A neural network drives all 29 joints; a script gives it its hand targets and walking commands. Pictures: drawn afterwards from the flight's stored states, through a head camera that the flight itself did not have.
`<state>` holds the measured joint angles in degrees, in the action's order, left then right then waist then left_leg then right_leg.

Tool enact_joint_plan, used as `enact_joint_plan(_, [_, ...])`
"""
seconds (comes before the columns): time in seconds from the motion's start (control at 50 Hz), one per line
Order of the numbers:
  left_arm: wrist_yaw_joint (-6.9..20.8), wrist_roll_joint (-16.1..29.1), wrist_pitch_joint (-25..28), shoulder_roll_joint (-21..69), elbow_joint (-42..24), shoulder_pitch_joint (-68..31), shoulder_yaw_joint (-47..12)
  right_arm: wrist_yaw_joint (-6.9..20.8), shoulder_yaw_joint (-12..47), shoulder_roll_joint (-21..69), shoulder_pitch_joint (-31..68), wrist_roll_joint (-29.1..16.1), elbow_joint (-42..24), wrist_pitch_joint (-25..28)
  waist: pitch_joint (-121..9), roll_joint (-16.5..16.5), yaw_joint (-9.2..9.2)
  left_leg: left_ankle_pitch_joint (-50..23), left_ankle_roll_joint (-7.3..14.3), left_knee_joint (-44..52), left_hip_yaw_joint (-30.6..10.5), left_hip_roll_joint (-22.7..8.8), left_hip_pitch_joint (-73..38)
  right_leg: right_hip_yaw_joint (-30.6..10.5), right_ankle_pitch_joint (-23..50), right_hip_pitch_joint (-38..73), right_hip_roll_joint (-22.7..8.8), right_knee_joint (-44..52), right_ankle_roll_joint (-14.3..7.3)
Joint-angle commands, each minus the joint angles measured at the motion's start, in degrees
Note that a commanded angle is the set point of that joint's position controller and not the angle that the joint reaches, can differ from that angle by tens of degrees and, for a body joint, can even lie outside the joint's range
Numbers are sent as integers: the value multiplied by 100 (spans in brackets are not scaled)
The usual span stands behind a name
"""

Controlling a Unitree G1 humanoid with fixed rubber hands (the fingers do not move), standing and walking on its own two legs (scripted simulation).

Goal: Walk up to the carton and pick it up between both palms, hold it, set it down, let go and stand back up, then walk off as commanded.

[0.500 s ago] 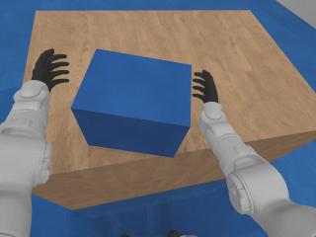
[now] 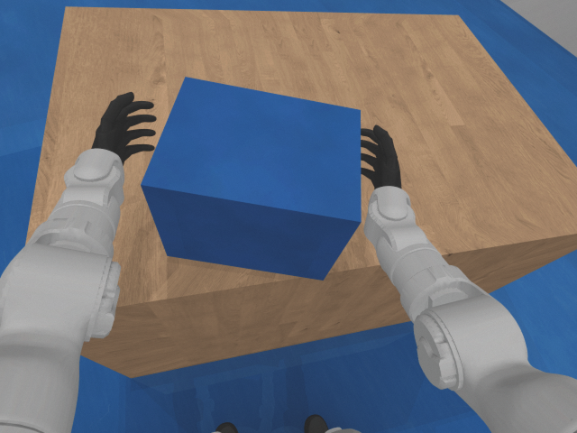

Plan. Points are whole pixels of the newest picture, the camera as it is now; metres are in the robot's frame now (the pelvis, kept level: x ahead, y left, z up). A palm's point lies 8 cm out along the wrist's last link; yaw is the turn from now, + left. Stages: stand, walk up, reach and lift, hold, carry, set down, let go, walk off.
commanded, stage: reach and lift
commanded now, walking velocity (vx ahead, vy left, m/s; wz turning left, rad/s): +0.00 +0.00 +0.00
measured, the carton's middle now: (259, 186) +0.46 -0.02 +0.01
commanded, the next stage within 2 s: none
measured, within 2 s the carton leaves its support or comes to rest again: leaves its support in 1.50 s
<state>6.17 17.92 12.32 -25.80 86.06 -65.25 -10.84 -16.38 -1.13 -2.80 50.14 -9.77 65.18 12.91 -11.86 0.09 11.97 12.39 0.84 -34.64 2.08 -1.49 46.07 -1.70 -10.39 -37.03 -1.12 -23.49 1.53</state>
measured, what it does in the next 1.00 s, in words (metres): stands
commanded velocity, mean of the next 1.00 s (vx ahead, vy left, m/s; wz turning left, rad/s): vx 0.00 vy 0.00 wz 0.00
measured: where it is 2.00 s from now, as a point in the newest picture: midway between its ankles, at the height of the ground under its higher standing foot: outside the picture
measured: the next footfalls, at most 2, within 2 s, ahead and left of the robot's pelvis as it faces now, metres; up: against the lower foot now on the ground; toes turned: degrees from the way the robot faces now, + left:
none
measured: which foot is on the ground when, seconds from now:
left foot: down 0.00-1.00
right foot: down 0.00-1.00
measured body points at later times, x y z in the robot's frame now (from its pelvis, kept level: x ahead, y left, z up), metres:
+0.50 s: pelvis +0.00 +0.00 +0.00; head +0.11 +0.05 +0.43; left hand +0.52 +0.15 +0.05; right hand +0.44 -0.19 +0.07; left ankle +0.02 +0.07 -0.72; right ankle -0.01 -0.19 -0.72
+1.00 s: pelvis +0.00 +0.00 +0.00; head +0.11 +0.05 +0.43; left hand +0.52 +0.15 +0.06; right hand +0.43 -0.19 +0.06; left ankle +0.02 +0.07 -0.72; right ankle -0.01 -0.19 -0.72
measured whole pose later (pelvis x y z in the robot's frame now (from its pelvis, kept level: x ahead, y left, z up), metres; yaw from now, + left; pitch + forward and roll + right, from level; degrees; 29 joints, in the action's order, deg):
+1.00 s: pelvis +0.00 +0.00 +0.00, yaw +0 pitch +25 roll -5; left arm 6.8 3.6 14.7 -22.0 86.4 -65.3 -0.4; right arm -14.6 -15.4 1.1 51.8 -2.8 65.2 12.3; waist -12.5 0.1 12.0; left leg 12.7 1.4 -34.6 2.1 -1.5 46.7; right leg -1.6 -10.5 -37.8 -1.1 -23.5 1.5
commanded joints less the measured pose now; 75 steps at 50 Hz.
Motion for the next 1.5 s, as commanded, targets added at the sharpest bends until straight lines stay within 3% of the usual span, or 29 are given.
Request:
enact_joint_plan(0.0, [-117, -208, 326, 165, -300, -2822, 64, 121, -706, -379, 2831, -369, -474, 43, -3701, -1301, 15, -2240, -542, -286, -309, -36, -3716, 784, 1086, -349, 293, -398, -267])
enact_joint_plan(0.08, [-173, -247, 335, 237, -408, -2888, 113, 136, -809, -309, 2917, -291, -588, -28, -3714, -1286, 25, -2190, -530, -257, -304, -44, -3653, 772, 1107, -251, 300, -434, -267])
enact_joint_plan(0.12, [-172, -268, 327, 339, -433, -2865, 91, 129, -850, -245, 2811, -217, -566, -55, -3723, -1283, 123, -2190, -540, -258, -303, -45, -3698, 786, 1126, -287, 301, -444, -269])
enact_joint_plan(0.22, [-175, -398, 370, 473, -676, -2931, 223, 150, -874, -66, 2759, -128, -621, -60, -3814, -1375, 89, -2436, -569, -310, -276, -42, -3791, 783, 1273, -215, 305, -454, -264])
enact_joint_plan(0.32, [-165, -527, 368, 570, -707, -2835, 397, 134, -949, 10, 2686, 22, -618, -45, -3802, -1290, 99, -2536, -570, -314, -254, -37, -3838, 764, 1421, -92, 312, -439, -244])
enact_joint_plan(0.46, [-191, -708, 399, 615, -766, -2842, 682, 152, -976, 221, 2705, 165, -806, 6, -3871, -1149, -40, -2654, -520, -334, -164, -18, -3728, 717, 1695, 176, 312, -467, -210])
enact_joint_plan(0.5, [-171, -755, 390, 711, -737, -2827, 686, 144, -1023, 295, 2628, 255, -734, 3, -3827, -1185, 44, -2602, -537, -328, -179, -25, -3830, 734, 1571, 53, 309, -447, -220])
enact_joint_plan(0.66, [-91, -928, 481, 959, -660, -2982, 840, 293, -1152, 538, 2731, 535, -707, 40, -3657, -1173, -10, -2524, -546, -269, -174, -61, -3875, 742, 1380, 49, 284, -381, -251])
enact_joint_plan(0.8, [101, -1297, 601, 1173, -466, -2920, 1181, 442, -1371, 815, 2677, 1025, -719, 158, -3418, -1005, -76, -2444, -493, -179, -108, -31, -3903, 732, 1402, 297, 244, -285, -245])
enact_joint_plan(0.92, [322, -1718, 735, 1694, -398, -2923, 1454, 654, -1692, 1422, 2572, 1626, -608, 368, -3354, -1061, -93, -2684, -579, -102, -81, -38, -4208, 766, 1480, 467, 205, -170, -228])
enact_joint_plan(1.02, [800, -2570, 928, 3151, -63, -2888, 1973, 1129, -1896, 3085, 2553, 2575, -423, 622, -3026, -1026, -224, -2799, -547, -3, -19, 16, -4369, 786, 1628, 763, 177, -65, -217])
enact_joint_plan(1.14, [959, -3235, 1015, 3378, 411, -2778, 2609, 1344, -2221, 3534, 2369, 3161, -216, 614, -2361, -897, -395, -2671, -540, 140, 59, 42, -4160, 821, 1807, 1126, 193, 12, -137])
enact_joint_plan(1.32, [943, -3217, 1074, 3448, 459, -2731, 2664, 1295, -2072, 3788, 2165, 3273, -79, 781, -2565, -843, -484, -3094, -539, 118, 121, 13, -4111, 775, 2541, 1503, 163, -71, -92])
enact_joint_plan(1.48, [877, -3053, 1146, 3570, 320, -2558, 2491, 1246, -1647, 3776, 2095, 3044, 5, 1058, -2712, -842, -680, -3516, -529, 181, 178, -12, -4334, 733, 2932, 1729, 165, -22, -108])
